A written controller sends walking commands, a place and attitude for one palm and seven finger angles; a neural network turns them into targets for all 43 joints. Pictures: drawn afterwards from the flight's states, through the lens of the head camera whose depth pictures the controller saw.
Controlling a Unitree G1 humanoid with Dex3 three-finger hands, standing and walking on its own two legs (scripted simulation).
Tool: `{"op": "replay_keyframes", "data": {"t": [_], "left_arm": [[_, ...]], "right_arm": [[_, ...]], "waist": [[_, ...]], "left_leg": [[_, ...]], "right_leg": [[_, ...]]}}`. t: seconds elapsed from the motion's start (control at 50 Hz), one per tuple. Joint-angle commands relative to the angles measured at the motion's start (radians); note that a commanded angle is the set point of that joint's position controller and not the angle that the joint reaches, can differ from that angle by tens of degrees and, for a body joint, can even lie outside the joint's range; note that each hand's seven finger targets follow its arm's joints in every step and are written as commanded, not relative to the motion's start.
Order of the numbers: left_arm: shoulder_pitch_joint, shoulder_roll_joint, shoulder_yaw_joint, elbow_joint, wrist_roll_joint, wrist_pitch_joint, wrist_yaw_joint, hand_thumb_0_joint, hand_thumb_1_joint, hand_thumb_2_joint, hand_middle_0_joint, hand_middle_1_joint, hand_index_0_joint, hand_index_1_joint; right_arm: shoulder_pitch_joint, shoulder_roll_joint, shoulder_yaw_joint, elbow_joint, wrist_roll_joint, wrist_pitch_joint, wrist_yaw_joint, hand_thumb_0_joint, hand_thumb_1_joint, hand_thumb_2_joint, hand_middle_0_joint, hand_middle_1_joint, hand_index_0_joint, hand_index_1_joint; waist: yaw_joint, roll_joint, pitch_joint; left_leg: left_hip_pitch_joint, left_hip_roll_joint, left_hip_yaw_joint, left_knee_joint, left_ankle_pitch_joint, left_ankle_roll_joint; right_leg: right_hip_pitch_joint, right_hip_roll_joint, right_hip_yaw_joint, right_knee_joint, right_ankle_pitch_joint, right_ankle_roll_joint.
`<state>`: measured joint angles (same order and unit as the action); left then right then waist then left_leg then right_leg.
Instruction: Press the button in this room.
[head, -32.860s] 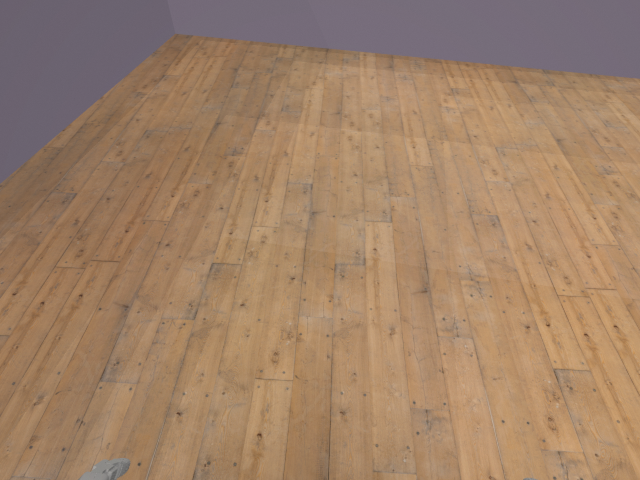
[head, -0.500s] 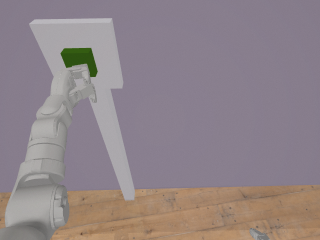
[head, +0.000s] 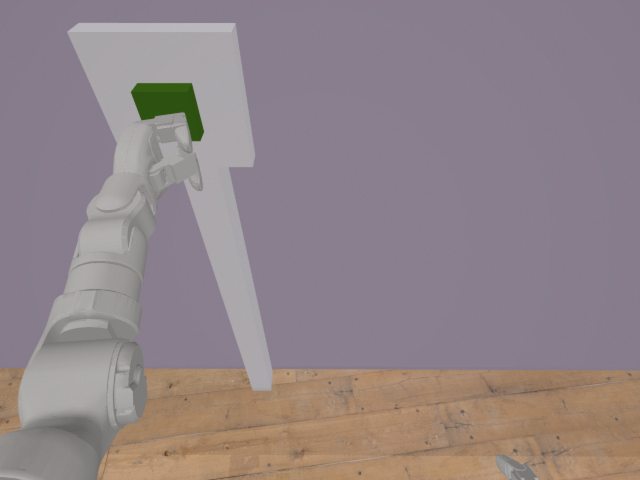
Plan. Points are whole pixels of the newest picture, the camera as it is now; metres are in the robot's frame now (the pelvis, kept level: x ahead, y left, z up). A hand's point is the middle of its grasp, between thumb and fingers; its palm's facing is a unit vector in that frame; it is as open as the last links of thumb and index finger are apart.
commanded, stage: press the button with the knuckle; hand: left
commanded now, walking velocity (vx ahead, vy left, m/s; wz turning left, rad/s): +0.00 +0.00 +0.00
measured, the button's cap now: (170, 111) +0.50 +0.21 +0.23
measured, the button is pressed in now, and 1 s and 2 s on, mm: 2 0 0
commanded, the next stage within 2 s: hold the button down briefly in 0.08 s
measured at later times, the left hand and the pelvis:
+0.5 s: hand (195, 157) +0.45 +0.17 +0.19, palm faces +0.05 -1.00 -0.01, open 3.3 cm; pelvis -0.02 +0.00 +0.00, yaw +0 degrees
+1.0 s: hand (191, 168) +0.42 +0.17 +0.20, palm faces +0.02 -1.00 +0.02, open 3.1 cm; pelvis -0.01 +0.01 +0.00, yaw -2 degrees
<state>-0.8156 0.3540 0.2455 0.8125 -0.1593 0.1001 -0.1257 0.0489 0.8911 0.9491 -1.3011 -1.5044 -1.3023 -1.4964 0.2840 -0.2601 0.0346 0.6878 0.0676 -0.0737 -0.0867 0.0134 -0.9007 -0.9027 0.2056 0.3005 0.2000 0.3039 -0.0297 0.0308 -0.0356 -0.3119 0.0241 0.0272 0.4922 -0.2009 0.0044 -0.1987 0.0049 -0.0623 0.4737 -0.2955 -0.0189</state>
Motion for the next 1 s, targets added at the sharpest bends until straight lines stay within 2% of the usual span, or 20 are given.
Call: {"op": "replay_keyframes", "data": {"t": [0.0, 0.06, 0.1, 0.12, 0.16, 0.22, 0.26, 0.32, 0.38, 0.44, 0.46, 0.52, 0.58, 0.62, 0.68, 0.72, 0.8, 0.88, 0.94, 0.98], "left_arm": [[-0.694, 0.219, 0.022, -0.187, -0.012, -0.131, 0.004, 0.000, 0.900, 0.900, -1.300, -1.500, -1.300, -1.500], [-0.735, 0.208, 0.009, -0.168, -0.012, -0.169, 0.000, 0.000, 0.900, 0.900, -1.300, -1.500, -1.300, -1.500], [-0.746, 0.224, 0.022, -0.128, -0.016, -0.185, -0.003, 0.000, 0.900, 0.900, -1.300, -1.500, -1.300, -1.500], [-0.734, 0.255, 0.051, -0.095, -0.022, -0.194, -0.003, 0.000, 0.900, 0.900, -1.300, -1.500, -1.300, -1.500], [-0.779, 0.232, 0.015, -0.081, -0.023, -0.206, -0.012, 0.000, 0.900, 0.900, -1.300, -1.500, -1.300, -1.500], [-0.782, 0.262, 0.036, -0.049, -0.015, -0.230, -0.011, 0.000, 0.900, 0.900, -1.300, -1.500, -1.300, -1.500], [-0.797, 0.257, 0.027, -0.043, -0.013, -0.237, -0.010, 0.000, 0.900, 0.900, -1.300, -1.500, -1.300, -1.500], [-0.806, 0.275, 0.037, -0.025, -0.010, -0.251, -0.009, 0.000, 0.900, 0.900, -1.300, -1.500, -1.300, -1.500], [-0.830, 0.226, -0.005, -0.023, -0.013, -0.253, -0.010, 0.000, 0.900, 0.900, -1.300, -1.500, -1.300, -1.500], [-0.808, 0.277, 0.035, 0.026, -0.014, -0.252, -0.007, 0.000, 0.900, 0.900, -1.300, -1.500, -1.300, -1.500], [-0.825, 0.252, 0.008, 0.014, -0.015, -0.251, -0.008, 0.000, 0.900, 0.900, -1.300, -1.500, -1.300, -1.500], [-0.815, 0.260, 0.025, 0.011, -0.007, -0.256, -0.003, 0.000, 0.900, 0.900, -1.300, -1.500, -1.300, -1.500], [-0.775, 0.263, 0.045, -0.011, -0.007, -0.257, -0.005, 0.000, 0.900, 0.900, -1.300, -1.500, -1.300, -1.500], [-0.726, 0.277, 0.064, -0.023, -0.009, -0.259, -0.009, 0.000, 0.900, 0.900, -1.300, -1.500, -1.300, -1.500], [-0.668, 0.229, 0.040, -0.088, -0.017, -0.251, -0.016, 0.000, 0.900, 0.900, -1.300, -1.500, -1.300, -1.500], [-0.629, 0.247, 0.060, -0.128, -0.021, -0.245, -0.012, 0.000, 0.900, 0.900, -1.300, -1.500, -1.300, -1.500], [-0.547, 0.182, 0.022, -0.217, -0.028, -0.204, -0.011, 0.000, 0.900, 0.900, -1.300, -1.500, -1.300, -1.500], [-0.443, 0.197, 0.046, -0.257, -0.032, -0.135, -0.010, 0.000, 0.900, 0.900, -1.300, -1.500, -1.300, -1.500], [-0.318, 0.222, 0.087, -0.337, -0.034, -0.091, -0.003, 0.000, 0.900, 0.900, -1.300, -1.500, -1.300, -1.500], [-0.314, 0.165, 0.049, -0.449, -0.041, -0.074, -0.001, 0.000, 0.900, 0.900, -1.300, -1.500, -1.300, -1.500]], "right_arm": [[0.009, -0.143, -0.046, -0.095, -0.001, -0.043, -0.009, 0.000, -0.900, -0.900, 0.200, 0.300, 0.200, 0.300], [0.018, -0.144, -0.047, -0.091, -0.001, -0.053, -0.006, 0.000, -0.900, -0.900, 0.200, 0.300, 0.200, 0.300], [0.029, -0.148, -0.047, -0.082, -0.002, -0.061, -0.005, 0.000, -0.900, -0.900, 0.200, 0.300, 0.200, 0.300], [0.040, -0.154, -0.048, -0.078, -0.005, -0.061, -0.005, 0.000, -0.900, -0.900, 0.200, 0.300, 0.200, 0.300], [0.036, -0.154, -0.046, -0.076, 0.000, -0.066, -0.007, 0.000, -0.900, -0.900, 0.200, 0.300, 0.200, 0.300], [0.054, -0.161, -0.048, -0.068, -0.002, -0.077, -0.005, 0.000, -0.900, -0.900, 0.200, 0.300, 0.200, 0.300], [0.059, -0.160, -0.049, -0.065, 0.000, -0.085, -0.003, 0.000, -0.900, -0.900, 0.200, 0.300, 0.200, 0.300], [0.075, -0.166, -0.050, -0.060, -0.005, -0.091, -0.002, 0.000, -0.900, -0.900, 0.200, 0.300, 0.200, 0.300], [0.083, -0.166, -0.052, -0.053, -0.002, -0.103, 0.000, 0.000, -0.900, -0.900, 0.200, 0.300, 0.200, 0.300], [0.095, -0.175, -0.053, -0.047, -0.002, -0.106, -0.001, 0.000, -0.900, -0.900, 0.200, 0.300, 0.200, 0.300], [0.094, -0.173, -0.052, -0.050, 0.000, -0.108, -0.002, 0.000, -0.900, -0.900, 0.200, 0.300, 0.200, 0.300], [0.107, -0.174, -0.054, -0.048, -0.008, -0.117, 0.003, 0.000, -0.900, -0.900, 0.200, 0.300, 0.200, 0.300], [0.103, -0.170, -0.057, -0.059, -0.009, -0.122, 0.008, 0.000, -0.900, -0.900, 0.200, 0.300, 0.200, 0.300], [0.101, -0.170, -0.058, -0.066, -0.009, -0.119, 0.009, 0.000, -0.900, -0.900, 0.200, 0.300, 0.200, 0.300], [0.074, -0.162, -0.057, -0.088, -0.004, -0.121, 0.012, 0.000, -0.900, -0.900, 0.200, 0.300, 0.200, 0.300], [0.060, -0.163, -0.058, -0.099, -0.003, -0.119, 0.011, 0.000, -0.900, -0.900, 0.200, 0.300, 0.200, 0.300], [0.017, -0.150, -0.056, -0.125, 0.006, -0.118, 0.010, 0.000, -0.900, -0.900, 0.200, 0.300, 0.200, 0.300], [-0.012, -0.147, -0.052, -0.150, 0.011, -0.099, 0.006, 0.000, -0.900, -0.900, 0.200, 0.300, 0.200, 0.300], [-0.045, -0.141, -0.050, -0.179, 0.013, -0.083, 0.007, 0.000, -0.900, -0.900, 0.200, 0.300, 0.200, 0.300], [-0.070, -0.129, -0.049, -0.198, 0.014, -0.079, 0.011, 0.000, -0.900, -0.900, 0.200, 0.300, 0.200, 0.300]], "waist": [[-0.064, 0.000, -0.270], [-0.069, 0.026, -0.305], [-0.073, 0.008, -0.297], [-0.073, -0.050, -0.289], [-0.086, -0.017, -0.268], [-0.084, -0.022, -0.270], [-0.087, 0.012, -0.281], [-0.090, 0.002, -0.283], [-0.104, 0.023, -0.273], [-0.099, -0.021, -0.259], [-0.109, -0.004, -0.257], [-0.098, -0.014, -0.282], [-0.076, 0.022, -0.317], [-0.064, -0.009, -0.318], [-0.047, 0.017, -0.303], [-0.039, -0.015, -0.291], [-0.020, 0.018, -0.268], [0.002, -0.015, -0.247], [0.035, -0.034, -0.285], [0.034, -0.017, -0.290]], "left_leg": [[0.257, -0.017, -0.037, -0.014, 0.126, 0.043], [0.277, -0.015, -0.044, -0.008, 0.124, 0.040], [0.263, -0.015, -0.042, -0.004, 0.109, 0.042], [0.231, -0.016, -0.044, -0.004, 0.094, 0.046], [0.214, -0.017, -0.037, -0.007, 0.058, 0.046], [0.201, -0.015, -0.046, -0.008, 0.022, 0.044], [0.207, -0.014, -0.045, -0.008, 0.004, 0.042], [0.190, -0.014, -0.052, -0.008, -0.011, 0.042], [0.205, -0.010, -0.054, -0.013, -0.039, 0.038], [0.160, -0.010, -0.053, -0.016, -0.073, 0.041], [0.162, -0.010, -0.049, -0.017, -0.088, 0.041], [0.165, -0.011, -0.059, -0.015, -0.083, 0.039], [0.192, -0.010, -0.058, -0.015, -0.053, 0.035], [0.185, -0.010, -0.058, -0.009, -0.027, 0.038], [0.206, -0.006, -0.050, -0.016, -0.012, 0.036], [0.200, -0.005, -0.051, -0.016, -0.016, 0.041], [0.226, -0.003, -0.047, -0.030, 0.002, 0.037], [0.200, -0.006, -0.037, -0.037, 0.025, 0.040], [0.214, -0.007, -0.023, -0.036, 0.092, 0.042], [0.246, -0.007, -0.024, -0.036, 0.134, 0.040]], "right_leg": [[-0.118, 0.011, 0.044, -0.080, 0.222, 0.001], [-0.130, 0.011, 0.043, -0.072, 0.211, 0.000], [-0.136, 0.013, 0.046, -0.074, 0.203, 0.003], [-0.120, 0.015, 0.045, -0.077, 0.194, 0.006], [-0.140, 0.011, 0.053, -0.079, 0.171, 0.009], [-0.157, 0.013, 0.051, -0.079, 0.120, 0.008], [-0.173, 0.013, 0.053, -0.079, 0.103, 0.009], [-0.172, 0.015, 0.051, -0.076, 0.086, 0.007], [-0.212, 0.017, 0.047, -0.076, 0.063, 0.010], [-0.201, 0.017, 0.053, -0.081, 0.033, 0.012], [-0.212, 0.016, 0.053, -0.081, 0.022, 0.014], [-0.205, 0.017, 0.045, -0.071, 0.025, 0.010], [-0.196, 0.018, 0.041, -0.060, 0.046, 0.006], [-0.171, 0.021, 0.040, -0.060, 0.064, 0.004], [-0.178, 0.023, 0.036, -0.055, 0.080, 0.002], [-0.166, 0.026, 0.036, -0.060, 0.073, 0.002], [-0.166, 0.025, 0.032, -0.060, 0.091, -0.002], [-0.126, 0.020, 0.033, -0.067, 0.115, -0.001], [-0.064, 0.017, 0.036, -0.064, 0.178, -0.002], [-0.057, 0.018, 0.030, -0.060, 0.220, -0.004]]}}
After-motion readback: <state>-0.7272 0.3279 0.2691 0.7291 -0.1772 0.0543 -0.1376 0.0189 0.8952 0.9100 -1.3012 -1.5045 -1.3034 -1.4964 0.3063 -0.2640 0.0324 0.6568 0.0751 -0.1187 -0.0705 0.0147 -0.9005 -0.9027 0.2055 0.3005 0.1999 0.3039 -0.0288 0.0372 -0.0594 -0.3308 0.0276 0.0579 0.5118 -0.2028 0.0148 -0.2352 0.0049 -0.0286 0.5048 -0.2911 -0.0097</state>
